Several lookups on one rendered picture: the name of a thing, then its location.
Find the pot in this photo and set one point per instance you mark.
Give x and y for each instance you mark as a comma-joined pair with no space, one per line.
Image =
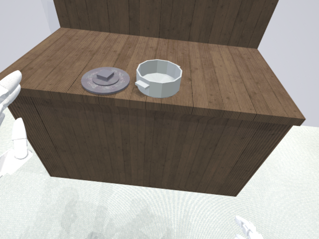
158,78

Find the right robot hand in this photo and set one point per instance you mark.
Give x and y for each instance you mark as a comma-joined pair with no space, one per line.
248,229

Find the knob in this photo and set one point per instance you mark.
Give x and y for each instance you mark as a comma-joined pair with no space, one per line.
105,74

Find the lid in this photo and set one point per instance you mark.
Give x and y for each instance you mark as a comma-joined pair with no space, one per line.
116,83

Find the table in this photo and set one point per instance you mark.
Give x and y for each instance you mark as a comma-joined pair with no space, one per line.
230,113

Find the left robot hand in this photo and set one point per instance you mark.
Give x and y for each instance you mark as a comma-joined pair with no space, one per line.
12,159

